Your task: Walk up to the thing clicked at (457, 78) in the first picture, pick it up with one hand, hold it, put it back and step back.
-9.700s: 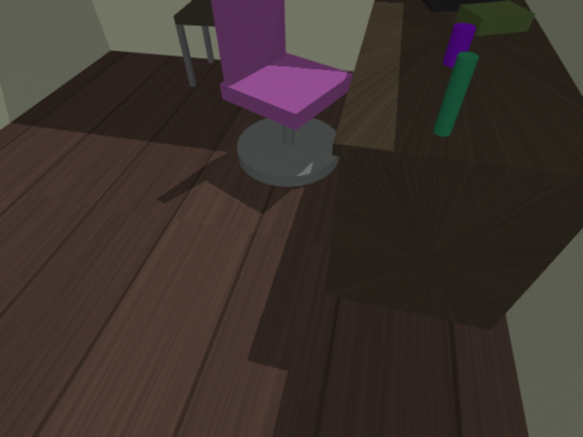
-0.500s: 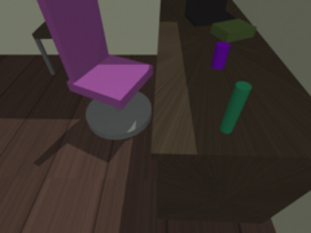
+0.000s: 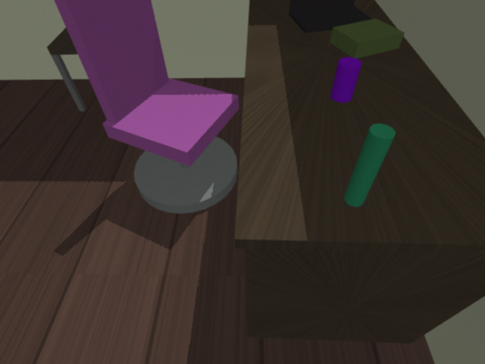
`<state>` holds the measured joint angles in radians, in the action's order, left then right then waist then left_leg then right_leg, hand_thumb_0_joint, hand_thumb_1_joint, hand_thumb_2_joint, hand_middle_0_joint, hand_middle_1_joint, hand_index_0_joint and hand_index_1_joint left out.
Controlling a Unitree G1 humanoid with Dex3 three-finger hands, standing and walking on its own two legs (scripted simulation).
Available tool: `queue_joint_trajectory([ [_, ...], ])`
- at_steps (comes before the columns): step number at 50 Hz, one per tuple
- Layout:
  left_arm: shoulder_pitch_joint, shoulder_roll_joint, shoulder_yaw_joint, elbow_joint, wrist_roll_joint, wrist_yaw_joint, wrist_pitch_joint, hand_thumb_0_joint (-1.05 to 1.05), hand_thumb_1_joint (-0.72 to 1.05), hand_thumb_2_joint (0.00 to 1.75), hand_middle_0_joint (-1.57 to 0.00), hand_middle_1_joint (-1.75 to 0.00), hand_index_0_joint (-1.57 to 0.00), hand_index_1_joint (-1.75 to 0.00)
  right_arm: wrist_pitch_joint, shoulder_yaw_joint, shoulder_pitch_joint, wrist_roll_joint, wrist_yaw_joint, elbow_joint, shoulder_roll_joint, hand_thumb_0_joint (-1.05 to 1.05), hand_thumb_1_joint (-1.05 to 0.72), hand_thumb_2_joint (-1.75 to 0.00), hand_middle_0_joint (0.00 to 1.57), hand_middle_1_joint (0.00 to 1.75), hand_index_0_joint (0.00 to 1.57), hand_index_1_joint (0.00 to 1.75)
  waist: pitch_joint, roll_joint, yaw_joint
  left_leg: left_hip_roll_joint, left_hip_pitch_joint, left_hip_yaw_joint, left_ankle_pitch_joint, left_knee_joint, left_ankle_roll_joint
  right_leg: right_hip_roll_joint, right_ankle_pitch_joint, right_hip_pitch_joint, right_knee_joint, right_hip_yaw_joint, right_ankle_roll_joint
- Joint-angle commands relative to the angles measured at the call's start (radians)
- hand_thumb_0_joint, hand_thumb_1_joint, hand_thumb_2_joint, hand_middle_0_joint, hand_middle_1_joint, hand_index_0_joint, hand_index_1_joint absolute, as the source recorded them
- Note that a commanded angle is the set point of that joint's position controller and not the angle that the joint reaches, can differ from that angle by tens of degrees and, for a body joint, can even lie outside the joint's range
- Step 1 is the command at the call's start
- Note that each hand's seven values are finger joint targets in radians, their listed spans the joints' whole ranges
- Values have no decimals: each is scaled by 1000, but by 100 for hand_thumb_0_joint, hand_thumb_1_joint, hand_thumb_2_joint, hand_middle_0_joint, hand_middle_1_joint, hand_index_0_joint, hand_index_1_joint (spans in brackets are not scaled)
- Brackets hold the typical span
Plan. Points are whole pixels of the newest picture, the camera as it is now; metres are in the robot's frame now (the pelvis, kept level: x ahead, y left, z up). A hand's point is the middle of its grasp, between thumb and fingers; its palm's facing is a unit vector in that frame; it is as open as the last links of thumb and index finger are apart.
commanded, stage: stand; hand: right
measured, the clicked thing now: (366, 169) +0.47 -0.23 +0.04
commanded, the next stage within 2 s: rise first in 1.98 s
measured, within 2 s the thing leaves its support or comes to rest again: neither
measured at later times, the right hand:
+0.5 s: hand out of the picture +0.07 -0.26 -0.16, palm faces -0.03 +0.94 -0.34, open 7.4 cm
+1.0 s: hand out of the picture +0.08 -0.25 -0.16, palm faces -0.04 +0.94 -0.34, open 7.4 cm
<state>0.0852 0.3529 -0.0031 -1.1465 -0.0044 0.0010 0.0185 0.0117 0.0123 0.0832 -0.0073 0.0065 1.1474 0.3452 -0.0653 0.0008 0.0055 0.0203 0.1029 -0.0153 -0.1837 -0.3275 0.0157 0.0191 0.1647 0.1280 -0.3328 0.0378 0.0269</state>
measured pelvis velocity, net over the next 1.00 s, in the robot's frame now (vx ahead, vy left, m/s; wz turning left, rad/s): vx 0.00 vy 0.00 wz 0.02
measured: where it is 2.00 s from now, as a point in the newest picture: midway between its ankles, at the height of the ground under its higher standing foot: outside the picture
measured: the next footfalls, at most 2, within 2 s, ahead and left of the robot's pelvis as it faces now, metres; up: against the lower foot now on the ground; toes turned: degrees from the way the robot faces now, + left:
none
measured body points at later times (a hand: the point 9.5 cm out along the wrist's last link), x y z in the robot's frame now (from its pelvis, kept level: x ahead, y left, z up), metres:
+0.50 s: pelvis +0.00 +0.00 +0.00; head +0.01 +0.00 +0.45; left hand +0.07 +0.30 -0.13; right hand +0.07 -0.30 -0.13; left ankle +0.00 +0.13 -0.75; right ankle +0.01 -0.14 -0.75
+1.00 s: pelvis +0.00 +0.00 +0.00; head +0.01 +0.00 +0.45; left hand +0.07 +0.30 -0.13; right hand +0.08 -0.30 -0.13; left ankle +0.00 +0.13 -0.75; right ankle +0.01 -0.14 -0.75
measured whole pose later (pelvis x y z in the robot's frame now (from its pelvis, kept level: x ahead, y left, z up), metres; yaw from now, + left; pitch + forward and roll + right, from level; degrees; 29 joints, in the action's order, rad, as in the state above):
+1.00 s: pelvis +0.00 +0.00 +0.00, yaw +1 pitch -2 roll +0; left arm 0.12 0.36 0.00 -1.14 -0.01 0.00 0.01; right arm 0.01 0.00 0.11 -0.01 0.01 1.13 0.35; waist -0.06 0.00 0.00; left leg 0.02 0.11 0.00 -0.19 -0.33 0.02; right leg 0.02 0.16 0.12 -0.32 0.02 0.03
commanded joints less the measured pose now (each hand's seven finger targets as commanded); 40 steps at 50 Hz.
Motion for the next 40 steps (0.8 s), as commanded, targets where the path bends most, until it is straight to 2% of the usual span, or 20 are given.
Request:
queue_joint_trajectory([
  [1, -29, 212, -35, 60, -1, -10, 14, 0, 90, 90, -20, -30, -20, -30, 18, 34, -41, 1, -11, -61, 220, 0, -90, -90, 20, 30, 20, 30, 112, 7, -2, 113, -27, 83, 156, 51, -32, 106, -191, -26, 36, 75, -38],
  [3, -27, 213, -33, 57, -1, -8, 13, 0, 90, 90, -20, -30, -20, -30, 17, 32, -50, 3, -9, -60, 217, 0, -90, -90, 20, 30, 20, 30, 89, 7, -3, 110, -19, 90, 103, 63, -28, 99, -124, -5, 48, 72, -37],
  [6, -31, 214, -31, 61, -2, -8, 14, 0, 90, 90, -20, -30, -20, -30, 15, 33, -44, 1, -7, -60, 219, 0, -90, -90, 20, 30, 20, 30, 76, 0, -1, 108, -5, 91, 69, 65, -29, 99, -95, 4, 61, 76, -37],
  [13, -28, 221, -34, 63, -1, -7, 17, 0, 90, 90, -20, -30, -20, -30, 17, 31, -36, 1, -6, -63, 219, 0, -90, -90, 20, 30, 20, 30, 95, 0, -1, 112, -4, 96, 89, 62, -33, 106, -116, -21, 54, 78, -40],
  [18, -26, 222, -34, 63, -2, -6, 15, 0, 90, 90, -20, -30, -20, -30, 15, 29, -28, 0, -6, -63, 217, 0, -90, -90, 20, 30, 20, 30, 80, 4, 0, 106, 12, 96, 48, 68, -31, 105, -88, -15, 67, 78, -41],
  [22, -25, 218, -35, 69, -2, -8, 18, 0, 90, 90, -20, -30, -20, -30, 17, 30, -22, 0, -8, -67, 221, 0, -90, -90, 20, 30, 20, 30, 106, 4, 1, 111, -6, 94, 113, 54, -35, 110, -152, -29, 57, 74, -42],
  [29, -2, 212, -34, 61, -1, -5, 11, 0, 90, 90, -20, -30, -20, -30, 18, 26, -21, 1, -8, -65, 224, 0, -90, -90, 20, 30, 20, 30, 73, 24, -9, 107, 15, 100, 62, 72, -32, 102, -93, -17, 60, 67, -43],
  [30, -10, 217, -35, 63, -3, -5, 11, 0, 90, 90, -20, -30, -20, -30, 19, 26, -19, 0, -8, -67, 219, 0, -90, -90, 20, 30, 20, 30, 73, 12, -4, 108, 18, 103, 54, 78, -30, 101, -72, -15, 57, 67, -43],
  [38, -7, 214, -35, 67, -3, -7, 15, 0, 90, 90, -20, -30, -20, -30, 17, 28, -11, 1, -9, -72, 224, 0, -90, -90, 20, 30, 20, 30, 91, -2, -4, 111, -3, 101, 112, 52, -38, 110, -136, -26, 56, 66, -41],
  [40, -2, 214, -34, 65, -1, -7, 14, 0, 90, 90, -20, -30, -20, -30, 17, 26, -9, 1, -9, -71, 223, 0, -90, -90, 20, 30, 20, 30, 66, 8, -5, 105, 18, 105, 71, 65, -34, 105, -92, -16, 64, 64, -40],
])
